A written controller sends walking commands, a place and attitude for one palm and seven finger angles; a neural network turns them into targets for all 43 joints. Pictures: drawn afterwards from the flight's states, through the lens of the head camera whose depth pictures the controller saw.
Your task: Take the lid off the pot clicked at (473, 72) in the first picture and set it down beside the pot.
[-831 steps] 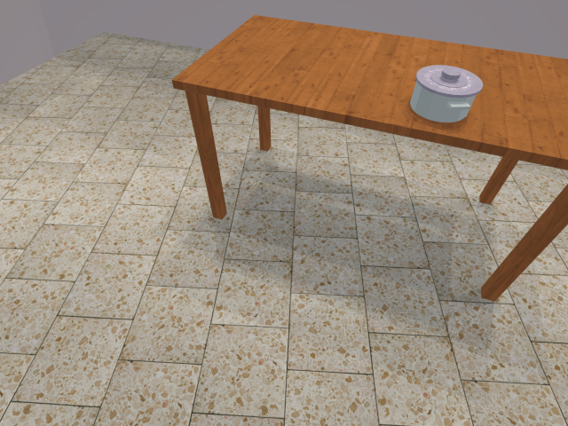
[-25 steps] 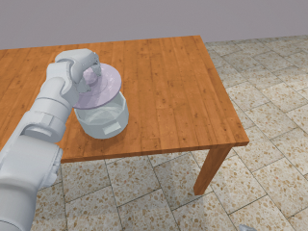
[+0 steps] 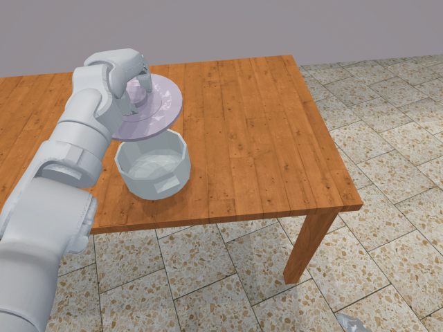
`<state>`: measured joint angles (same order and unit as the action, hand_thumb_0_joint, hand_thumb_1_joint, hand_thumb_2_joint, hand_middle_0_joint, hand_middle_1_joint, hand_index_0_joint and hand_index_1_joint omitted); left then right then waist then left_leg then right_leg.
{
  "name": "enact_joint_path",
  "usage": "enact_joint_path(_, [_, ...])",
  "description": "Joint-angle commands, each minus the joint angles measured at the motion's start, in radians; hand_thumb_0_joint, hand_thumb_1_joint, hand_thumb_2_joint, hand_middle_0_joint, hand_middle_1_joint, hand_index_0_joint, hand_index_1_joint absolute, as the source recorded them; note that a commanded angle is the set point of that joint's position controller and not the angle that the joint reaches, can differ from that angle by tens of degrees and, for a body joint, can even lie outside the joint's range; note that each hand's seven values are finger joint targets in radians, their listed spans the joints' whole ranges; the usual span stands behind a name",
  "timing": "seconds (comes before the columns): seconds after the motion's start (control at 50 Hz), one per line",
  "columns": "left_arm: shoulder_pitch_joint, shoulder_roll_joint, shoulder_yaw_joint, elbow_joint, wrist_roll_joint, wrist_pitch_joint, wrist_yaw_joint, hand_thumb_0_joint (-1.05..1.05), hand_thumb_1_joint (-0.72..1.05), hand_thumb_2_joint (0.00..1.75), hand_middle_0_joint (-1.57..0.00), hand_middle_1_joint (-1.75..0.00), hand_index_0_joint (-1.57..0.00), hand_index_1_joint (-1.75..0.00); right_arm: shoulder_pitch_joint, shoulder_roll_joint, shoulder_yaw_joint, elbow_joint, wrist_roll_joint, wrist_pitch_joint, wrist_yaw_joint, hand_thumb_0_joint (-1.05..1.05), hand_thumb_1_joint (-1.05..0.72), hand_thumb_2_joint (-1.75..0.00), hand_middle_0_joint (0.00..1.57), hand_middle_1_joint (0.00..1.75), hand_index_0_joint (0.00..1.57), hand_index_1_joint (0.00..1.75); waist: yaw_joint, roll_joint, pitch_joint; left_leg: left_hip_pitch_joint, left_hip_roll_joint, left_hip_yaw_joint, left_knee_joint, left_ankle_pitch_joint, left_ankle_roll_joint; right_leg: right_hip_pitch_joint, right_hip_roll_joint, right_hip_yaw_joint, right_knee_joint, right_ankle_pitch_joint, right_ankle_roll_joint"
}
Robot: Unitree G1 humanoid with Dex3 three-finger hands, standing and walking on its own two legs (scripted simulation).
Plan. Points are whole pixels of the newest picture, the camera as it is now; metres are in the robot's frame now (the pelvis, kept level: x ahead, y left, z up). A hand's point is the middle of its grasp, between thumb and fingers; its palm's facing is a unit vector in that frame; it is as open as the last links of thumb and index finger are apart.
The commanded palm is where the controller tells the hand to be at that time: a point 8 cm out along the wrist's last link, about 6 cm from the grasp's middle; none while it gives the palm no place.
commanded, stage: lift the lid straight up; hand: left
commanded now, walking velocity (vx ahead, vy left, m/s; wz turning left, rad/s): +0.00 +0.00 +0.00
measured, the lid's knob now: (134, 96) +0.51 +0.16 +0.17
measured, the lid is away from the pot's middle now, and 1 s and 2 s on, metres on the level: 0.01 0.07 0.19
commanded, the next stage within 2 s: move the lid sideways beside the pot in 0.30 s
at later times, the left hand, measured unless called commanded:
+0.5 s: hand (122, 92) +0.48 +0.16 +0.20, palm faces -0.26 -0.06 -0.96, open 8.2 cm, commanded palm +0.47 +0.17 +0.27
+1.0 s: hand (82, 98) +0.47 +0.24 +0.19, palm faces -0.29 -0.08 -0.95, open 8.2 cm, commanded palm +0.47 +0.24 +0.27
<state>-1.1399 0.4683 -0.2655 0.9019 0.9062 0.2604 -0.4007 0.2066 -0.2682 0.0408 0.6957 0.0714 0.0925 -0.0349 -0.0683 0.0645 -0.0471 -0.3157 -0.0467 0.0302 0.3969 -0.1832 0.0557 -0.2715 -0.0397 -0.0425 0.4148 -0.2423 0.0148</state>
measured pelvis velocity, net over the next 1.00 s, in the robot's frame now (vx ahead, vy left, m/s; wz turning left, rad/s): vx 0.00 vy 0.00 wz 0.00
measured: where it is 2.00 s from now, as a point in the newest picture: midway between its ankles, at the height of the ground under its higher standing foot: outside the picture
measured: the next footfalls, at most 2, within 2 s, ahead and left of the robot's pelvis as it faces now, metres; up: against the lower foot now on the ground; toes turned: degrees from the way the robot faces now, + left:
none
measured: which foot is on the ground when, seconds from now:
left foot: down 0.00-1.00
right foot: down 0.00-1.00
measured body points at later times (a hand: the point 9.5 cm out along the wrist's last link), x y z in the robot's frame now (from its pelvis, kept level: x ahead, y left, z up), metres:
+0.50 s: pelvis +0.00 +0.00 +0.00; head +0.03 -0.02 +0.45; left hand +0.49 +0.17 +0.25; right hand +0.09 -0.26 -0.13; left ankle +0.01 +0.09 -0.74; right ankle -0.03 -0.13 -0.74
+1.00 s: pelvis +0.00 +0.00 +0.00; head +0.04 -0.01 +0.45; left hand +0.48 +0.24 +0.25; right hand +0.10 -0.27 -0.12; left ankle +0.01 +0.09 -0.74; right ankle -0.03 -0.13 -0.74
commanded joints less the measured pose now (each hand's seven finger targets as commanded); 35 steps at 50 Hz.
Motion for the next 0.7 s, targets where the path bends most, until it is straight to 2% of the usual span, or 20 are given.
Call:
enact_joint_path(0.0, [-0.631, 0.297, 0.116, -0.238, 0.039, -0.012, 0.054, 0.00, 0.62, 1.00, -0.88, -1.11, -0.75, -1.06, -0.024, -0.132, -0.046, -0.119, -0.007, -0.042, -0.011, 0.00, -0.90, -0.90, 0.20, 0.30, 0.20, 0.30, 0.001, -0.055, -0.465, 0.328, 0.011, -0.082, 0.022, 0.365, 0.016, 0.058, 0.045, 0.010, -0.020, 0.350, -0.053])
enact_joint_path(0.02, [-0.607, 0.271, 0.096, -0.187, 0.041, 0.000, 0.049, 0.00, 0.62, 1.00, -0.88, -1.11, -0.75, -1.06, -0.032, -0.131, -0.045, -0.118, -0.003, -0.037, -0.011, 0.00, -0.90, -0.90, 0.20, 0.30, 0.20, 0.30, -0.001, -0.071, -0.421, 0.299, 0.010, -0.073, 0.019, 0.340, 0.018, 0.048, 0.045, 0.010, -0.023, 0.344, -0.052])
enact_joint_path(0.06, [-0.621, 0.238, 0.074, -0.198, 0.028, 0.007, 0.037, 0.00, 0.62, 1.00, -0.88, -1.11, -0.75, -1.06, -0.034, -0.133, -0.045, -0.123, -0.001, -0.038, -0.009, 0.00, -0.90, -0.90, 0.20, 0.30, 0.20, 0.30, -0.005, -0.069, -0.406, 0.287, 0.007, -0.074, 0.015, 0.332, 0.018, 0.044, 0.044, 0.006, -0.029, 0.342, -0.055])
enact_joint_path(0.08, [-0.627, 0.297, 0.116, -0.203, 0.031, 0.010, 0.035, 0.00, 0.62, 1.00, -0.88, -1.11, -0.75, -1.06, -0.031, -0.137, -0.047, -0.120, -0.003, -0.038, -0.010, 0.00, -0.90, -0.90, 0.20, 0.30, 0.20, 0.30, 0.001, -0.078, -0.416, 0.287, 0.008, -0.070, 0.016, 0.310, 0.021, 0.065, 0.042, 0.013, -0.027, 0.346, -0.052])
enact_joint_path(0.1, [-0.620, 0.319, 0.124, -0.179, 0.038, 0.012, 0.029, 0.00, 0.62, 1.00, -0.88, -1.11, -0.75, -1.06, -0.032, -0.139, -0.042, -0.121, -0.003, -0.037, -0.013, 0.00, -0.90, -0.90, 0.20, 0.30, 0.20, 0.30, 0.004, -0.083, -0.417, 0.270, 0.003, -0.068, 0.011, 0.299, 0.023, 0.080, 0.042, 0.015, -0.027, 0.351, -0.052])
enact_joint_path(0.12, [-0.615, 0.269, 0.078, -0.147, 0.038, 0.017, 0.018, 0.00, 0.62, 1.00, -0.88, -1.11, -0.75, -1.06, -0.041, -0.135, -0.039, -0.121, 0.001, -0.033, -0.015, 0.00, -0.90, -0.90, 0.20, 0.30, 0.20, 0.30, -0.005, -0.094, -0.383, 0.252, 0.002, -0.063, 0.009, 0.276, 0.022, 0.062, 0.040, 0.012, -0.029, 0.337, -0.050])
enact_joint_path(0.14, [-0.638, 0.258, 0.069, -0.179, 0.038, 0.014, 0.013, 0.00, 0.62, 1.00, -0.88, -1.11, -0.75, -1.06, -0.037, -0.135, -0.043, -0.121, 0.002, -0.034, -0.013, 0.00, -0.90, -0.90, 0.20, 0.30, 0.20, 0.30, -0.006, -0.084, -0.389, 0.267, 0.005, -0.065, 0.010, 0.280, 0.021, 0.052, 0.041, 0.009, -0.029, 0.333, -0.050])
enact_joint_path(0.16, [-0.631, 0.214, 0.039, -0.197, 0.029, 0.008, 0.006, 0.00, 0.62, 1.00, -0.88, -1.11, -0.75, -1.06, -0.046, -0.133, -0.044, -0.132, 0.004, -0.037, -0.010, 0.00, -0.90, -0.90, 0.20, 0.30, 0.20, 0.30, -0.011, -0.068, -0.390, 0.280, 0.004, -0.070, 0.017, 0.305, 0.022, 0.035, 0.042, 0.009, -0.033, 0.332, -0.053])
enact_joint_path(0.2, [-0.633, 0.246, 0.061, -0.160, 0.033, 0.009, 0.001, 0.00, 0.62, 1.00, -0.88, -1.11, -0.75, -1.06, -0.027, -0.140, -0.045, -0.115, 0.002, -0.029, -0.012, 0.00, -0.90, -0.90, 0.20, 0.30, 0.20, 0.30, -0.018, -0.085, -0.375, 0.276, 0.006, -0.068, 0.012, 0.258, 0.023, 0.024, 0.045, 0.008, -0.038, 0.300, -0.049])
enact_joint_path(0.26, [-0.689, 0.261, 0.070, -0.225, 0.016, -0.022, 0.005, 0.00, 0.62, 1.00, -0.88, -1.11, -0.75, -1.06, -0.025, -0.140, -0.046, -0.126, 0.003, -0.043, -0.019, 0.00, -0.90, -0.90, 0.20, 0.30, 0.20, 0.30, -0.021, -0.069, -0.421, 0.296, 0.004, -0.075, 0.014, 0.269, 0.026, 0.037, 0.045, 0.010, -0.041, 0.310, -0.052])
enact_joint_path(0.28, [-0.714, 0.284, 0.081, -0.241, 0.027, -0.030, 0.011, 0.00, 0.62, 1.00, -0.88, -1.11, -0.75, -1.06, -0.017, -0.139, -0.047, -0.120, 0.002, -0.046, -0.018, 0.00, -0.90, -0.90, 0.20, 0.30, 0.20, 0.30, -0.020, -0.047, -0.446, 0.318, 0.006, -0.076, 0.017, 0.284, 0.024, 0.040, 0.046, 0.013, -0.032, 0.316, -0.051])
enact_joint_path(0.36, [-0.705, 0.256, 0.076, -0.269, 0.022, -0.042, 0.027, 0.00, 0.62, 1.00, -0.88, -1.11, -0.75, -1.06, -0.011, -0.136, -0.050, -0.122, -0.001, -0.060, -0.014, 0.00, -0.90, -0.90, 0.20, 0.30, 0.20, 0.30, -0.015, -0.003, -0.456, 0.352, 0.010, -0.086, 0.024, 0.361, 0.018, 0.019, 0.049, 0.005, -0.034, 0.329, -0.057])
enact_joint_path(0.4, [-0.648, 0.320, 0.124, -0.168, 0.041, -0.024, 0.033, 0.00, 0.62, 1.00, -0.88, -1.11, -0.75, -1.06, 0.000, -0.142, -0.047, -0.105, -0.004, -0.048, -0.017, 0.00, -0.90, -0.90, 0.20, 0.30, 0.20, 0.30, -0.007, -0.065, -0.432, 0.300, 0.011, -0.073, 0.014, 0.314, 0.020, 0.044, 0.049, 0.008, -0.032, 0.327, -0.053])
enact_joint_path(0.46, [-0.662, 0.281, 0.087, -0.155, 0.042, -0.014, 0.034, 0.00, 0.62, 1.00, -0.88, -1.11, -0.75, -1.06, -0.016, -0.143, -0.043, -0.112, 0.002, -0.044, -0.015, 0.00, -0.90, -0.90, 0.20, 0.30, 0.20, 0.30, -0.008, -0.051, -0.410, 0.267, 0.009, -0.071, 0.006, 0.302, 0.017, 0.041, 0.046, 0.006, -0.032, 0.320, -0.057])
enact_joint_path(0.54, [-0.666, 0.402, 0.167, -0.162, 0.065, -0.026, 0.031, 0.00, 0.62, 1.00, -0.88, -1.11, -0.75, -1.06, -0.007, -0.146, -0.046, -0.122, -0.006, -0.047, -0.025, 0.00, -0.90, -0.90, 0.20, 0.30, 0.20, 0.30, 0.005, -0.072, -0.478, 0.283, 0.008, -0.071, 0.013, 0.320, 0.026, 0.097, 0.044, 0.018, -0.026, 0.361, -0.052])
enact_joint_path(0.56, [-0.651, 0.371, 0.142, -0.165, 0.056, -0.034, 0.026, 0.00, 0.62, 1.00, -0.88, -1.11, -0.75, -1.06, -0.009, -0.148, -0.047, -0.127, -0.003, -0.044, -0.026, 0.00, -0.90, -0.90, 0.20, 0.30, 0.20, 0.30, -0.003, -0.074, -0.472, 0.276, 0.008, -0.069, 0.015, 0.347, 0.027, 0.099, 0.042, 0.020, -0.032, 0.383, -0.053])
enact_joint_path(0.62, [-0.626, 0.402, 0.161, -0.178, 0.065, -0.042, 0.016, 0.00, 0.62, 1.00, -0.88, -1.11, -0.75, -1.06, -0.005, -0.147, -0.051, -0.130, -0.004, -0.038, -0.023, 0.00, -0.90, -0.90, 0.20, 0.30, 0.20, 0.30, 0.003, -0.065, -0.466, 0.291, 0.013, -0.066, 0.025, 0.381, 0.030, 0.093, 0.043, 0.018, -0.028, 0.397, -0.049])
enact_joint_path(0.64, [-0.592, 0.387, 0.148, -0.125, 0.064, -0.038, 0.007, 0.00, 0.62, 1.00, -0.88, -1.11, -0.75, -1.06, -0.011, -0.148, -0.050, -0.127, 0.000, -0.032, -0.025, 0.00, -0.90, -0.90, 0.20, 0.30, 0.20, 0.30, -0.004, -0.086, -0.426, 0.272, 0.013, -0.059, 0.025, 0.358, 0.030, 0.077, 0.045, 0.017, -0.032, 0.385, -0.047])
enact_joint_path(0.66, [-0.586, 0.361, 0.128, -0.148, 0.055, -0.043, 0.003, 0.00, 0.62, 1.00, -0.88, -1.11, -0.75, -1.06, -0.007, -0.153, -0.052, -0.131, 0.003, -0.029, -0.021, 0.00, -0.90, -0.90, 0.20, 0.30, 0.20, 0.30, -0.005, -0.060, -0.428, 0.277, 0.015, -0.063, 0.026, 0.389, 0.028, 0.067, 0.043, 0.016, -0.035, 0.391, -0.050])
enact_joint_path(0.68, [-0.603, 0.383, 0.144, -0.186, 0.054, -0.047, -0.001, 0.00, 0.62, 1.00, -0.88, -1.11, -0.75, -1.06, -0.004, -0.152, -0.055, -0.132, 0.001, -0.027, -0.018, 0.00, -0.90, -0.90, 0.20, 0.30, 0.20, 0.30, -0.004, -0.058, -0.440, 0.297, 0.018, -0.063, 0.033, 0.398, 0.030, 0.070, 0.044, 0.018, -0.031, 0.397, -0.047])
